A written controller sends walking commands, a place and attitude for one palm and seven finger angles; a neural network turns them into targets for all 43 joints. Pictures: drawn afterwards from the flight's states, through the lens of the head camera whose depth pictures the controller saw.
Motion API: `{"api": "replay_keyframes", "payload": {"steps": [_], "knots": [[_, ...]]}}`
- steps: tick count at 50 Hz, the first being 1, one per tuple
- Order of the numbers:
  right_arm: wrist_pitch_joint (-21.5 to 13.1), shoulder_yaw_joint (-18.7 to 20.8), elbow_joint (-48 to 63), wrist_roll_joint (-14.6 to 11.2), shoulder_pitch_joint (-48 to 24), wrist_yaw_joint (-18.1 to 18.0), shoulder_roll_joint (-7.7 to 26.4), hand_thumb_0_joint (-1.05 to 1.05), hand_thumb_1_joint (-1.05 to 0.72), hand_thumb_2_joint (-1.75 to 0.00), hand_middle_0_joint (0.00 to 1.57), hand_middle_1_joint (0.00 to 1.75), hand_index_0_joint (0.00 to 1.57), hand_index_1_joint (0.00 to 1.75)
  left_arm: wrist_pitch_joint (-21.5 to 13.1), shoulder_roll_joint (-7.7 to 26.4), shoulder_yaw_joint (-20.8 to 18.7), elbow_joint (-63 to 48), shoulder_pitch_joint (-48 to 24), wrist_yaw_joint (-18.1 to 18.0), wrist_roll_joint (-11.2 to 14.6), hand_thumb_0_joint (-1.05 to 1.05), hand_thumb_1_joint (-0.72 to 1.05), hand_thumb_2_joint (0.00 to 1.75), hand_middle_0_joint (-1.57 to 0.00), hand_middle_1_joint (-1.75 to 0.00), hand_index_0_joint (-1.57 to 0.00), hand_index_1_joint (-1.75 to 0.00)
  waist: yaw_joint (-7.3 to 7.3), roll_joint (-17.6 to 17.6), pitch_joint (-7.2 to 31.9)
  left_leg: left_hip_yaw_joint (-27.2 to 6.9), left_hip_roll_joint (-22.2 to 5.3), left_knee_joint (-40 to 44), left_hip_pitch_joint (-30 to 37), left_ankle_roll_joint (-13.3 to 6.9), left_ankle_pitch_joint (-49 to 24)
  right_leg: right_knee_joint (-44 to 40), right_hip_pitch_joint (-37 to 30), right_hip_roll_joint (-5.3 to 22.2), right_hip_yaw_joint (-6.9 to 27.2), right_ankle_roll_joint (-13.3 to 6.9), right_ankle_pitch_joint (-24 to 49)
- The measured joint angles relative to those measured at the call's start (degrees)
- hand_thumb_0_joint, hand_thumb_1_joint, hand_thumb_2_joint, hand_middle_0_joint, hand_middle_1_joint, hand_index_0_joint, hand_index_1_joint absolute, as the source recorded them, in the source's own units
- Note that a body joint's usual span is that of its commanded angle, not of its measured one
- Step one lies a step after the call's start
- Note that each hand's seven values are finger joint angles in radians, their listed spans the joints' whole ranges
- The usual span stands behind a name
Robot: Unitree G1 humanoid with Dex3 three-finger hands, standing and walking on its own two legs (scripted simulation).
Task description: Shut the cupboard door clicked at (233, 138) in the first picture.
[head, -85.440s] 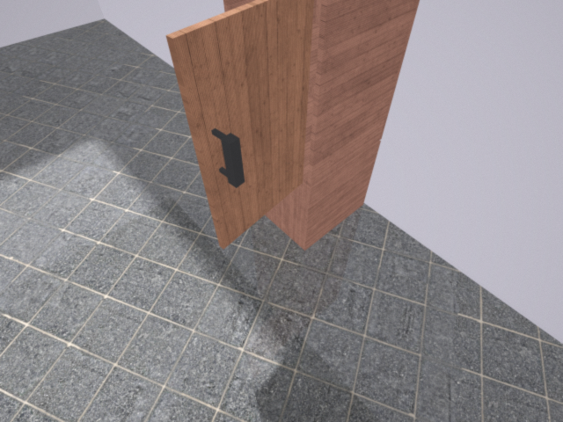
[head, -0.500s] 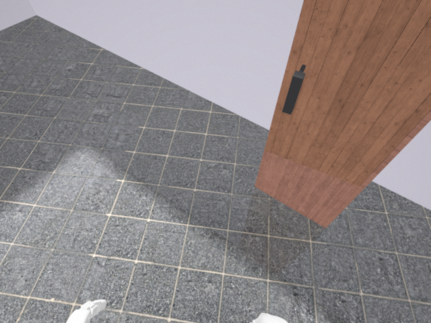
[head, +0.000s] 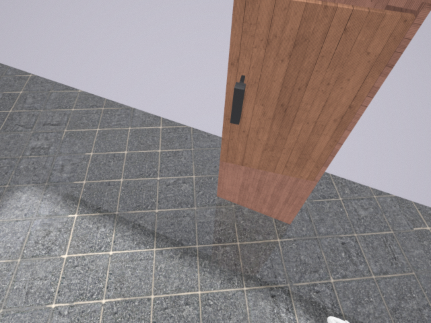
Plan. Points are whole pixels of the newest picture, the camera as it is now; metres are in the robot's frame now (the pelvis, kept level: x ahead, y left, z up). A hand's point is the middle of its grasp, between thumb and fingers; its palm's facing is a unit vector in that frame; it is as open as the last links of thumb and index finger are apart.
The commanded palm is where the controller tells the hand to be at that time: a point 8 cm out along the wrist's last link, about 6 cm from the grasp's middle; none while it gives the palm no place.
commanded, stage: turn to face it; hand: left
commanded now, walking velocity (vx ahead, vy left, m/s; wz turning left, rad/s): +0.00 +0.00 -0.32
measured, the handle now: (239, 99) +0.67 -0.01 -0.01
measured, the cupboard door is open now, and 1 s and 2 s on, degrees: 9 9 9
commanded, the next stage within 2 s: take the last steps up to it in 0.20 s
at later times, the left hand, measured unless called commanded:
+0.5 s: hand (142, 318) +0.14 +0.16 -0.16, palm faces -0.17 -0.96 -0.23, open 7.3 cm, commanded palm none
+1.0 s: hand (162, 285) +0.21 +0.14 -0.17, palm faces -0.19 -0.97 -0.16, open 7.3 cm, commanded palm none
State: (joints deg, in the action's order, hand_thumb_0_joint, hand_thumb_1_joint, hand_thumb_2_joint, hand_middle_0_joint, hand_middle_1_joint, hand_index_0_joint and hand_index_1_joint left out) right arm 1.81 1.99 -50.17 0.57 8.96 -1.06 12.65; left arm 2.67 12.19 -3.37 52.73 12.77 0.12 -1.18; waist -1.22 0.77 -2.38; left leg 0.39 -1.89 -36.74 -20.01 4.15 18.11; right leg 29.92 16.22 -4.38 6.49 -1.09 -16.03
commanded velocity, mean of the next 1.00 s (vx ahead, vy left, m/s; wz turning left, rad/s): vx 0.14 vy -0.05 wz -0.14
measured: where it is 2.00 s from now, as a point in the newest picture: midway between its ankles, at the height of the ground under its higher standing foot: outside the picture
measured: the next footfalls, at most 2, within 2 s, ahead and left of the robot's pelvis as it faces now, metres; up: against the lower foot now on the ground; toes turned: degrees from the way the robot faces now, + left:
left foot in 0.02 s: +0.04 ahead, +0.12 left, +0.00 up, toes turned +1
right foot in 0.44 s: +0.02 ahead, -0.13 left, +0.00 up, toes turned -13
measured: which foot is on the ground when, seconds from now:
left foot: up 0.00-0.00, down 0.02-0.44, up 0.46-0.76, down 0.78-1.00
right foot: down 0.00-0.02, up 0.04-0.42, down 0.44-0.78, up 0.80-1.00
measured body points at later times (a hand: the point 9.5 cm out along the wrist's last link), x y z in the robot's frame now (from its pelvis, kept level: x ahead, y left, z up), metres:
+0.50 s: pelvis +0.02 -0.02 +0.00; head +0.04 -0.04 +0.44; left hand +0.15 +0.21 -0.14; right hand -0.03 -0.26 -0.16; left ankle +0.00 +0.11 -0.70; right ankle -0.02 -0.12 -0.73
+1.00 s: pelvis +0.14 -0.04 +0.01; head +0.17 -0.02 +0.46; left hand +0.22 +0.19 -0.15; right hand +0.09 -0.26 -0.13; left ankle +0.15 +0.07 -0.73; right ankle +0.11 -0.17 -0.67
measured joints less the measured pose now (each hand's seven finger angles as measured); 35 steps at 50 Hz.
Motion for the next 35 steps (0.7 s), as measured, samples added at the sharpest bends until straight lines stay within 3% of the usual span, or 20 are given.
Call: {"api": "replay_keyframes", "payload": {"steps": [1,4,7,10,15,21,22,24,28,31,35], "knots": [[-0.61,-0.27,0.18,0.06,0.39,-0.06,-0.08,0.00,-0.90,-0.90,0.20,0.30,0.20,0.30,0.25,0.23,-0.16,0.06,0.35,-0.07,0.23,0.01,0.91,0.90,-0.20,-0.30,-0.21,-0.30,0.07,-0.08,0.48,0.17,-0.24,4.27,1.99,-1.38,-1.71,1.53,0.72,-0.54,0.28,0.45,-0.91],[-1.19,-1.29,-0.03,0.86,0.85,-0.31,-1.67,0.00,-0.90,-0.90,0.20,0.30,0.20,0.30,1.05,1.80,-0.82,0.81,-0.25,-0.14,0.44,0.01,0.91,0.90,-0.20,-0.30,-0.21,-0.30,-0.04,2.05,-0.08,2.34,-0.05,3.84,2.99,-4.80,-0.01,14.17,4.86,0.09,-1.03,1.21,-10.63],[-1.45,-2.02,-0.09,1.36,2.16,-0.80,-2.55,0.00,-0.90,-0.89,0.20,0.30,0.20,0.30,1.29,2.63,-1.32,1.05,-0.98,0.21,0.18,0.01,0.91,0.90,-0.20,-0.30,-0.20,-0.30,0.26,1.75,-0.74,3.40,-1.27,6.33,5.14,-5.20,-0.74,26.59,8.55,0.94,-4.02,2.52,-12.63],[-1.43,-2.15,-0.80,1.42,3.35,-1.04,-2.83,0.00,-0.90,-0.89,0.20,0.30,0.20,0.30,1.29,2.91,-1.43,0.75,-1.90,0.53,0.23,0.01,0.91,0.90,-0.20,-0.30,-0.20,-0.30,0.44,0.90,-1.52,4.37,-2.26,8.72,6.97,-5.12,-1.82,29.71,9.57,2.62,-5.55,3.23,-11.13],[-1.11,-1.49,-2.82,1.47,5.09,-0.78,-2.54,0.00,-0.90,-0.89,0.20,0.30,0.20,0.30,1.57,2.42,-1.15,0.82,-3.33,0.71,0.24,0.01,0.91,0.90,-0.20,-0.30,-0.20,-0.30,1.24,-0.48,-2.01,6.62,-3.44,9.05,8.39,-4.64,-1.36,22.34,7.21,4.78,-6.97,3.29,-9.42],[-0.50,-0.28,-5.58,1.40,8.06,-0.20,-1.13,0.00,-0.90,-0.89,0.20,0.30,0.20,0.30,0.65,1.02,-0.27,0.96,-3.82,1.34,0.01,0.01,0.91,0.90,-0.20,-0.30,-0.20,-0.30,2.68,-2.15,-0.72,8.68,-4.74,3.54,7.48,-2.79,2.44,3.05,-1.84,4.55,-9.59,1.53,-3.44],[-0.36,-0.07,-6.16,1.14,8.67,-0.09,-0.71,0.00,-0.90,-0.89,0.20,0.30,0.20,0.30,-0.02,0.71,-0.22,1.13,-3.58,1.35,-0.19,0.01,0.91,0.90,-0.20,-0.30,-0.20,-0.30,2.61,-2.47,-0.13,8.70,-5.05,1.01,6.57,-2.71,4.26,0.94,-2.79,4.25,-9.28,0.47,-2.76],[0.73,0.40,-7.62,0.99,8.90,0.01,0.48,0.00,-0.90,-0.89,0.20,0.30,0.20,0.30,-0.87,-0.73,0.32,1.73,-3.17,1.10,-0.16,0.01,0.91,0.90,-0.20,-0.30,-0.20,-0.30,2.86,-4.35,0.26,5.27,-4.71,-8.84,3.00,-2.73,11.38,1.97,-3.08,3.16,-9.88,-0.55,-3.23],[1.01,0.90,-8.74,1.31,8.59,0.66,1.00,0.01,-0.90,-0.90,0.20,0.30,0.20,0.30,-2.00,-2.32,0.72,2.55,-0.19,0.23,-0.01,0.00,0.91,0.90,-0.20,-0.30,-0.20,-0.30,2.57,-3.91,1.27,3.17,-2.90,-22.97,-4.48,-2.57,8.41,-3.02,-6.69,2.91,-9.77,-1.27,-1.77],[0.10,0.99,-7.90,1.48,7.82,1.22,0.44,0.01,-0.90,-0.90,0.19,0.30,0.20,0.30,-2.61,-2.62,0.89,4.22,1.90,-0.03,-0.02,0.00,0.91,0.90,-0.20,-0.30,-0.21,-0.30,2.87,-2.66,1.56,3.29,-3.23,-21.92,-7.38,-2.07,3.69,-6.78,-9.04,2.57,-9.73,-1.28,-0.63],[-0.96,0.83,-6.96,1.37,6.62,1.45,-0.78,0.01,-0.90,-0.90,0.19,0.30,0.20,0.30,-3.18,-2.77,1.01,6.58,3.80,0.05,-0.23,0.00,0.91,0.90,-0.20,-0.30,-0.21,-0.30,2.47,-1.25,1.45,3.60,-3.56,-11.82,-6.65,-1.97,1.79,-8.59,-11.13,1.85,-9.82,-1.20,-1.31]]}}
